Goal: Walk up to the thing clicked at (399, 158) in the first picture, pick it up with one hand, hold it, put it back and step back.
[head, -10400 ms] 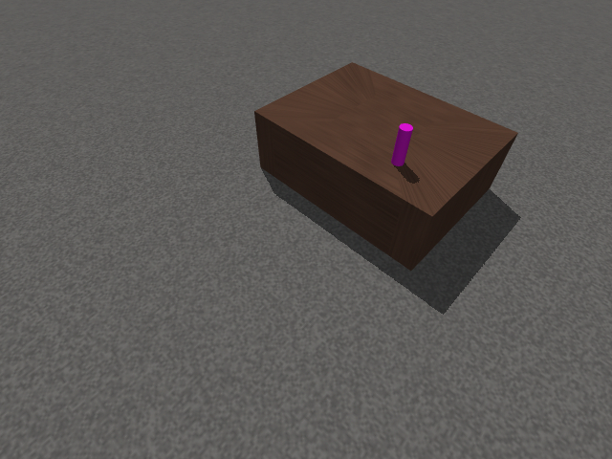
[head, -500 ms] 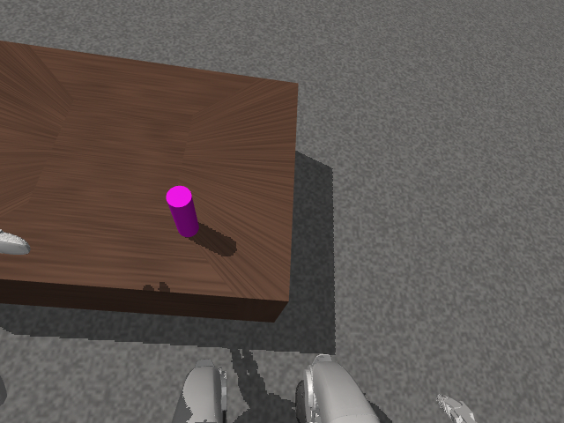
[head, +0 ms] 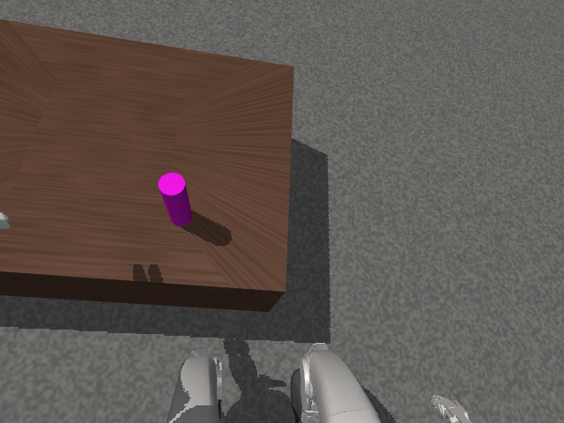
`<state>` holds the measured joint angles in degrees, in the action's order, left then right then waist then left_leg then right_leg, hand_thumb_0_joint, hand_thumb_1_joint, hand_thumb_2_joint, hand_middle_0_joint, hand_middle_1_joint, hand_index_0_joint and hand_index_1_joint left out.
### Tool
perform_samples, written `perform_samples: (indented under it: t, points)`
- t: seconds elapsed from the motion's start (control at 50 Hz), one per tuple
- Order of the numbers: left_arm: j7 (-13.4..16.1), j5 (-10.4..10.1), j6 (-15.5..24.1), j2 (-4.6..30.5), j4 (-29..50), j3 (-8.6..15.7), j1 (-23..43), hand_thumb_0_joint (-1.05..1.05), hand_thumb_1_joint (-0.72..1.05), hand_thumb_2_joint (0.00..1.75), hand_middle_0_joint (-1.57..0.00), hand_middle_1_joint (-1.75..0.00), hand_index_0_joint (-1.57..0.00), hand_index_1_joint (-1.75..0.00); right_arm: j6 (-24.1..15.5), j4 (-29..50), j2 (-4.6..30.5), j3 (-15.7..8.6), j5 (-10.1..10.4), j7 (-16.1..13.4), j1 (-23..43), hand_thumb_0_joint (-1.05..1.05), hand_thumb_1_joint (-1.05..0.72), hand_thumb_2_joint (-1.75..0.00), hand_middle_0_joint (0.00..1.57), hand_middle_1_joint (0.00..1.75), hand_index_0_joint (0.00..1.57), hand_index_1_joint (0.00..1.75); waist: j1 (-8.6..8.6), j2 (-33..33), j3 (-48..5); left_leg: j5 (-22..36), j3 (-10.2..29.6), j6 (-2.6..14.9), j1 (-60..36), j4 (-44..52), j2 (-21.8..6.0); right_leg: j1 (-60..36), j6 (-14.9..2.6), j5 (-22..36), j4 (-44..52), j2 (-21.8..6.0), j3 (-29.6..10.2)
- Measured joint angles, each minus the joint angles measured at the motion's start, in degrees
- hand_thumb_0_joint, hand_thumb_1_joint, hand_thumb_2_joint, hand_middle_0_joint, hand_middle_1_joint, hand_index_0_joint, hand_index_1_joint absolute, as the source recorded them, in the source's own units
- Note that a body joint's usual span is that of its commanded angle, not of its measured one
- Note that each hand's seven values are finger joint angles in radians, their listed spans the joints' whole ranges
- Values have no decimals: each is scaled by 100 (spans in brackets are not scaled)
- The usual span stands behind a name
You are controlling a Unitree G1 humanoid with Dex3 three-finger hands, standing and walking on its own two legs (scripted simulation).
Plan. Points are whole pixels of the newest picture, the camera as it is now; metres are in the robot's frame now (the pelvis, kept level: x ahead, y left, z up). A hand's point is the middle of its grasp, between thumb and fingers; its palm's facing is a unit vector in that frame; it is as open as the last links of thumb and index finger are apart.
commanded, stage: go down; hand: left
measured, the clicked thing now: (177, 201) +0.53 +0.17 -0.26
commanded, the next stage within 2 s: none
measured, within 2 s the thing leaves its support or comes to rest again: neither
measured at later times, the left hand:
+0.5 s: hand out of the picture +0.44 +0.37 +0.02, palm faces +0.15 -0.99 -0.06, open 17.0 cm
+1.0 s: hand out of the picture +0.46 +0.37 +0.03, palm faces +0.15 -0.99 -0.05, open 16.9 cm
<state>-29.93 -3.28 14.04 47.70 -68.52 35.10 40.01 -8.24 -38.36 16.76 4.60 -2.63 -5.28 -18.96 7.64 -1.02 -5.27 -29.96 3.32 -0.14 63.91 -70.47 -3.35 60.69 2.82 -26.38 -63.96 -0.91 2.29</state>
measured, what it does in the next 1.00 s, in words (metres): stands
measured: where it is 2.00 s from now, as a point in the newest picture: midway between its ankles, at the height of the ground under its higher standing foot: outside the picture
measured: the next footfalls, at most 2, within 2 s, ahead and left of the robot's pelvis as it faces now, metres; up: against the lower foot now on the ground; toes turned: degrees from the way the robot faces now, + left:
none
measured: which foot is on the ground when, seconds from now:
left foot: down 0.00-1.00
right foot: down 0.00-1.00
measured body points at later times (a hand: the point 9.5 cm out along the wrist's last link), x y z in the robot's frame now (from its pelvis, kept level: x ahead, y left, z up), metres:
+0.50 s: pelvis +0.00 +0.00 -0.01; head +0.16 +0.06 +0.41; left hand +0.43 +0.42 +0.03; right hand +0.05 -0.27 -0.10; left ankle +0.02 +0.11 -0.64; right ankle +0.04 -0.16 -0.64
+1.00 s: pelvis +0.00 +0.00 -0.02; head +0.17 +0.06 +0.39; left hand +0.44 +0.42 +0.04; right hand +0.04 -0.27 -0.11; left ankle +0.02 +0.11 -0.64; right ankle +0.04 -0.16 -0.64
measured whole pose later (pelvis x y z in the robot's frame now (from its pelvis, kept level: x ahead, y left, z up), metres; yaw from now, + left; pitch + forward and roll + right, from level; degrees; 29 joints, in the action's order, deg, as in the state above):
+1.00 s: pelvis +0.00 +0.00 -0.02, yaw +0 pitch +27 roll -6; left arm -33.0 -4.2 15.5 53.8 -71.0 38.2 47.5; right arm -7.1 -37.5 16.9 6.6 -2.8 -4.6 -18.5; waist 9.7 -0.8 -4.8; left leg -31.3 4.5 -0.3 70.8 -75.3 -3.4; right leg 67.1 2.8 -27.8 -68.4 -0.7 3.1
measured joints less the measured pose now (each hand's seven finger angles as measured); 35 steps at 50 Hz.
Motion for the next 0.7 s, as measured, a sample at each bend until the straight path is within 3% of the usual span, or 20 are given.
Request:
perform_samples:
  t: [0.7]
  points:
    - [-210,-85,155,378,-171,229,506,-1,-39,10,-5,-2,-3,-4,75,59,11,149,-34,54,59,0,-89,-90,21,30,20,30,135,12,29,-126,72,12,518,-380,8,477,26,-118,-334,4,43]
